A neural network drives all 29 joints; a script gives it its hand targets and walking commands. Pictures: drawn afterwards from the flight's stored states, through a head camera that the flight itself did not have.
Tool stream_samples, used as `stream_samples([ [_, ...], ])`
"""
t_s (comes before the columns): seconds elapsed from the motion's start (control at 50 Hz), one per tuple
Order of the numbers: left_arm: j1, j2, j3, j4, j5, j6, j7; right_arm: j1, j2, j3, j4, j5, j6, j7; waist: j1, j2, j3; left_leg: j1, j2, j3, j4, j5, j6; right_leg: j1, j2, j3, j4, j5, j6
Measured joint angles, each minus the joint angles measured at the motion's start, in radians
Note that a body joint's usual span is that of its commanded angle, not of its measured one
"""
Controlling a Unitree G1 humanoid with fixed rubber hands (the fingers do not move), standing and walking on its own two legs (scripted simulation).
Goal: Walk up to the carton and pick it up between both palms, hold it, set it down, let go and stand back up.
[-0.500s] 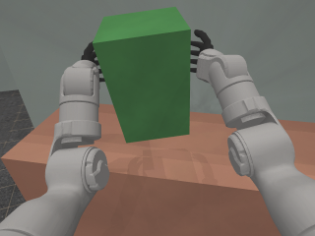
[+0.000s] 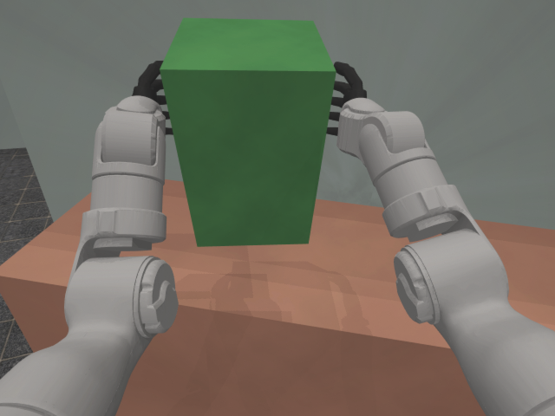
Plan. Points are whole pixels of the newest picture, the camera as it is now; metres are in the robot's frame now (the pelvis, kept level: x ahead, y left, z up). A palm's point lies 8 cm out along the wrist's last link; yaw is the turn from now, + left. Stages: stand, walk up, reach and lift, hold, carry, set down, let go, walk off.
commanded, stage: set down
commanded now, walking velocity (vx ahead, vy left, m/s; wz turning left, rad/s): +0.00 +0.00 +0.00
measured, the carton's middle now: (251, 141) +0.39 +0.00 +0.29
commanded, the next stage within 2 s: none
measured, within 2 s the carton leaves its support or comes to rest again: neither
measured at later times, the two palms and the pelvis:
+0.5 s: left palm (149, 89) +0.38 +0.13 +0.36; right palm (357, 105) +0.36 -0.14 +0.35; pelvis -0.01 +0.00 +0.00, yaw -1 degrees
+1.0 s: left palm (167, 131) +0.41 +0.12 +0.30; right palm (351, 140) +0.37 -0.14 +0.30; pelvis +0.01 +0.01 +0.00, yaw -2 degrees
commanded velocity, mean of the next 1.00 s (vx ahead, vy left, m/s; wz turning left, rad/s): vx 0.00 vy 0.00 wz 0.00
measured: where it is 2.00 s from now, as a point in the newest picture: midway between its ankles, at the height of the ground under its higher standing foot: outside the picture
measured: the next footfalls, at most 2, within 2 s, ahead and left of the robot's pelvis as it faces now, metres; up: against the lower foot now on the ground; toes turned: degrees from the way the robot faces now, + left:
none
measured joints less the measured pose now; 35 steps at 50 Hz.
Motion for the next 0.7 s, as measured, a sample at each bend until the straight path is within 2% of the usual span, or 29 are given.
stream_samples([
  [0.08, 0.051, -0.003, -0.032, -0.115, -0.047, 0.022, 0.023, 0.033, -0.022, 0.030, -0.106, 0.023, 0.017, -0.013, -0.037, -0.011, -0.016, 0.003, 0.003, 0.003, 0.006, -0.006, -0.001, 0.007, 0.003, 0.005, -0.007, 0.003, 0.001],
  [0.14, -0.001, -0.008, 0.006, -0.038, -0.035, 0.012, 0.018, -0.018, -0.023, 0.001, -0.043, 0.014, 0.026, -0.010, -0.044, -0.010, -0.021, 0.013, 0.006, 0.015, 0.006, -0.009, 0.002, 0.008, 0.004, 0.017, 0.003, 0.000, 0.002],
  [0.2, -0.073, -0.008, 0.061, 0.083, 0.008, -0.030, -0.008, -0.077, -0.017, -0.031, 0.044, -0.026, -0.004, 0.003, -0.034, -0.002, -0.008, 0.026, 0.003, 0.030, -0.010, 0.001, 0.009, 0.005, -0.001, 0.032, 0.011, 0.001, 0.005],
  [0.3, -0.116, 0.002, 0.091, 0.140, 0.022, -0.109, -0.004, -0.125, -0.003, -0.073, 0.123, -0.091, -0.107, 0.040, -0.002, 0.022, -0.003, 0.023, -0.003, 0.046, -0.037, 0.023, 0.011, -0.020, -0.009, 0.044, 0.023, 0.007, 0.009],
  [0.36, -0.163, 0.009, 0.114, 0.215, 0.036, -0.147, 0.001, -0.154, 0.010, -0.144, 0.207, -0.157, -0.165, 0.079, 0.014, 0.019, 0.011, 0.030, -0.009, 0.041, -0.049, 0.032, 0.011, -0.023, -0.016, 0.036, 0.038, -0.001, 0.010],
  [0.42, -0.184, 0.008, 0.147, 0.256, 0.058, -0.178, -0.009, -0.145, 0.032, -0.222, 0.245, -0.230, -0.215, 0.111, 0.028, 0.008, 0.025, 0.049, -0.011, 0.037, -0.071, 0.042, 0.009, -0.012, -0.019, 0.028, 0.036, -0.005, 0.008],
  [0.48, -0.176, 0.002, 0.164, 0.250, 0.071, -0.194, -0.014, -0.111, 0.054, -0.265, 0.248, -0.275, -0.259, 0.132, 0.036, -0.007, 0.043, 0.069, -0.010, 0.031, -0.078, 0.042, 0.005, 0.008, -0.020, 0.018, 0.035, -0.010, 0.005],
  [0.56, -0.156, 0.006, 0.161, 0.236, 0.069, -0.202, -0.020, -0.075, 0.080, -0.278, 0.241, -0.290, -0.296, 0.132, 0.036, -0.025, 0.074, 0.088, -0.008, 0.023, -0.075, 0.033, 0.000, 0.030, -0.018, 0.007, 0.037, -0.021, 0.003],
  [0.7, -0.065, 0.009, 0.095, 0.110, 0.033, -0.212, -0.011, 0.009, 0.104, -0.186, 0.120, -0.223, -0.330, 0.083, 0.014, -0.034, 0.106, 0.091, -0.002, 0.024, -0.048, 0.006, -0.002, 0.048, -0.013, 0.002, 0.031, -0.029, 0.000],
])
